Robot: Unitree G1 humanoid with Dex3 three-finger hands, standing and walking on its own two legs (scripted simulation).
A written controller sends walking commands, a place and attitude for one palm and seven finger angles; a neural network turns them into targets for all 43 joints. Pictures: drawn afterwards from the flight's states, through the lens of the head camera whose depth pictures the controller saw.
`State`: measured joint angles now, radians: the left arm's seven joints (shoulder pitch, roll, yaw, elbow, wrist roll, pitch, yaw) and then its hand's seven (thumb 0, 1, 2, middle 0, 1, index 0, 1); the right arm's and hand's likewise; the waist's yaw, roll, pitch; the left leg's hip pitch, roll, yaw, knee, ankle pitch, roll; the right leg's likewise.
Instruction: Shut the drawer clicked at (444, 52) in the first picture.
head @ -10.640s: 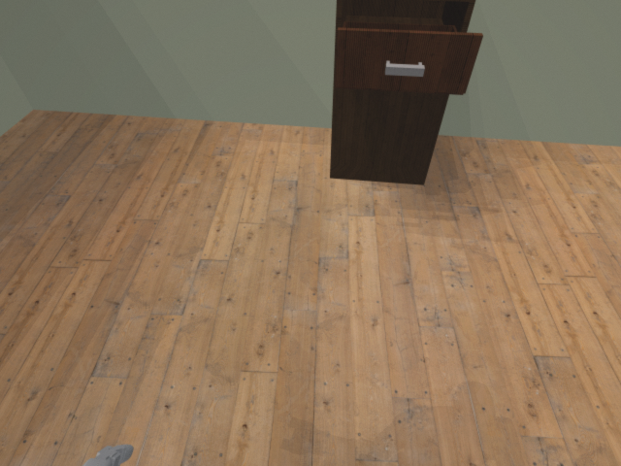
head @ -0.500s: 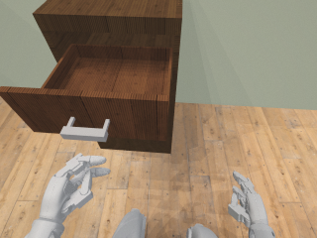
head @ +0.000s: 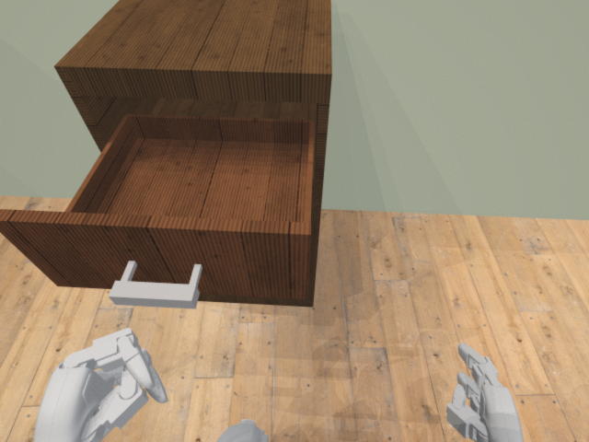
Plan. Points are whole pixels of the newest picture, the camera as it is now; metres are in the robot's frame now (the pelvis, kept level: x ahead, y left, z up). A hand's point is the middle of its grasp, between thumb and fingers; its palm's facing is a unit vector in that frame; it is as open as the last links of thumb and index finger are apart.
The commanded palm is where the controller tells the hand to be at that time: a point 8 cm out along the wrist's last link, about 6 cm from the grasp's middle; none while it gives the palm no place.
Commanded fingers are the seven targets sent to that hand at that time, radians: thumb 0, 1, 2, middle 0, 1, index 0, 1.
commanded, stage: raise the hand and make a fist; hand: left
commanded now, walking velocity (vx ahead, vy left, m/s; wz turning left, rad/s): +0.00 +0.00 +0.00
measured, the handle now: (159, 281) +0.32 +0.23 +0.02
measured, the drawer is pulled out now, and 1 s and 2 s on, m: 0.29 0.29 0.29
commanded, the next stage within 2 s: bring the fist close to the handle in 0.80 s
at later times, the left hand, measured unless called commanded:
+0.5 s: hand (135, 402) +0.15 +0.16 +0.11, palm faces +0.01 -1.00 -0.06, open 3.3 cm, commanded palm +0.11 +0.22 +0.12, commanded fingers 0.00 0.90 0.90 -1.40 -1.60 -1.40 -1.60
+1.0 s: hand (138, 397) +0.15 +0.17 +0.11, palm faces +0.04 -1.00 -0.07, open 3.3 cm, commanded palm +0.12 +0.22 +0.11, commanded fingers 0.00 0.90 0.90 -1.40 -1.60 -1.40 -1.60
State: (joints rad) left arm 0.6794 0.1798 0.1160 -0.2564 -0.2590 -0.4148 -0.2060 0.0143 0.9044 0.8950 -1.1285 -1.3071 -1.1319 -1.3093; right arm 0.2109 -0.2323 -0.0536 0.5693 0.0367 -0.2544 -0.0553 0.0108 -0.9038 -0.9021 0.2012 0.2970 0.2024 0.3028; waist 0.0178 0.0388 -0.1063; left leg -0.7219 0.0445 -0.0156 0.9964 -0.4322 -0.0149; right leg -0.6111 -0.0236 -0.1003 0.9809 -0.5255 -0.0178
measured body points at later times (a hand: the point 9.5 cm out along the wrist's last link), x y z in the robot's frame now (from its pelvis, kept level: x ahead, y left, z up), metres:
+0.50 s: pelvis +0.00 +0.01 +0.01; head +0.00 +0.00 +0.46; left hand +0.14 +0.22 +0.12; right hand +0.19 -0.21 -0.05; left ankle +0.04 +0.13 -0.68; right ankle -0.02 -0.11 -0.68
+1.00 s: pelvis +0.00 +0.00 +0.01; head +0.01 -0.02 +0.46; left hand +0.15 +0.22 +0.11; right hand +0.20 -0.23 -0.05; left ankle +0.04 +0.13 -0.68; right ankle -0.02 -0.11 -0.68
